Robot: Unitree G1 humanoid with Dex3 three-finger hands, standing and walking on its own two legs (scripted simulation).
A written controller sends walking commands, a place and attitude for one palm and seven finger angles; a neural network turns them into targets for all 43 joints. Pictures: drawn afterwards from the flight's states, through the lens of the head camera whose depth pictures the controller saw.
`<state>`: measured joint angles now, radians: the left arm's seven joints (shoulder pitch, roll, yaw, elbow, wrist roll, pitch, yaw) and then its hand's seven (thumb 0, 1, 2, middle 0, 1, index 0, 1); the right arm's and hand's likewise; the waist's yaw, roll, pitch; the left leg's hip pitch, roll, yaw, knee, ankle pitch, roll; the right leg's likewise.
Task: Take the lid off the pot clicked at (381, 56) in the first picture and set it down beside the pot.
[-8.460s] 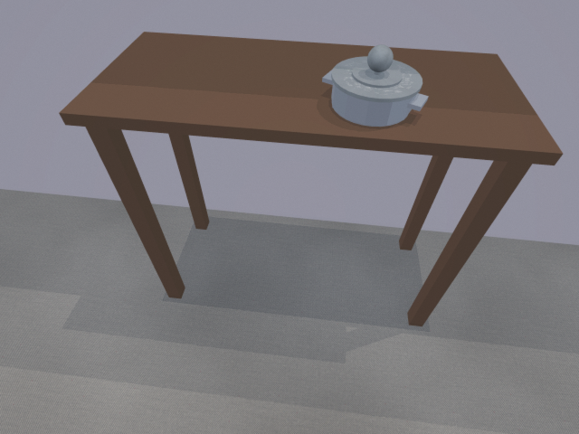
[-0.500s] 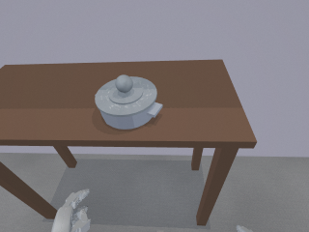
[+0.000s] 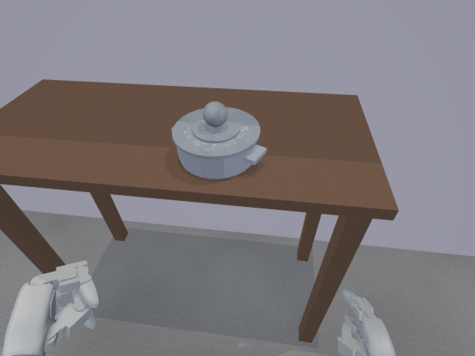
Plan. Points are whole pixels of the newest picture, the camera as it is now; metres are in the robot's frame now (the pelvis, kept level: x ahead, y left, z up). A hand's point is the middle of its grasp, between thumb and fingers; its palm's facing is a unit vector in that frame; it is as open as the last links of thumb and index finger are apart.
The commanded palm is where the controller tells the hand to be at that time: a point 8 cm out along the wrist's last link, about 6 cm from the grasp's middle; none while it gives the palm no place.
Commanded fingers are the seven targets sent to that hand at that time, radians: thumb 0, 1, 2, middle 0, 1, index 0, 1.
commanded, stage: raise the hand higher, near the body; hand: left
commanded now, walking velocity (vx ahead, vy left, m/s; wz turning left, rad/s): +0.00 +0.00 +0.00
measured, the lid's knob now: (215, 114) +0.53 +0.12 +0.17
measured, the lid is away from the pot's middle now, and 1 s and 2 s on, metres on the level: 0.00 0.00 0.00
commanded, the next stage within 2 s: reach forward and open the fingers in 0.80 s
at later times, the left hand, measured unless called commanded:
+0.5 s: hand (62, 267) +0.16 +0.24 +0.16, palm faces +0.35 -0.85 -0.40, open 3.1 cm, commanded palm +0.11 +0.28 +0.18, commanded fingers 0.00 0.90 0.90 -1.30 -1.50 -1.30 -1.50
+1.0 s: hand (53, 216) +0.20 +0.25 +0.22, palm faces +0.47 -0.63 -0.62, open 3.0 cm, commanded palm +0.14 +0.28 +0.24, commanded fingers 0.00 0.76 1.03 -1.27 -1.29 -1.27 -1.29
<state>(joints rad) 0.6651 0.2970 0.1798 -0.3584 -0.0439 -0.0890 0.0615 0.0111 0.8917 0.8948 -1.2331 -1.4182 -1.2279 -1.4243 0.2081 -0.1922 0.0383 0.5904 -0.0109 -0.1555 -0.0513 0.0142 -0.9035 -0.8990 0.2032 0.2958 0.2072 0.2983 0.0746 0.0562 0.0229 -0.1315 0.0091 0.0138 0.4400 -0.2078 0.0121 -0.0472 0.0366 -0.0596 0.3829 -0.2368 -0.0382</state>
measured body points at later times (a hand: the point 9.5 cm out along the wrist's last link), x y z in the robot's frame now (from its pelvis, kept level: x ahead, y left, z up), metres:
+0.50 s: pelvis +0.00 +0.02 +0.00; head -0.03 +0.01 +0.45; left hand +0.14 +0.29 +0.18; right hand +0.21 -0.19 -0.05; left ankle +0.03 +0.11 -0.74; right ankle -0.01 -0.09 -0.74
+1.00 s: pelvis +0.00 +0.02 +0.00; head -0.02 +0.00 +0.45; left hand +0.17 +0.28 +0.25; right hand +0.20 -0.19 -0.08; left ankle +0.03 +0.11 -0.74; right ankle -0.01 -0.09 -0.74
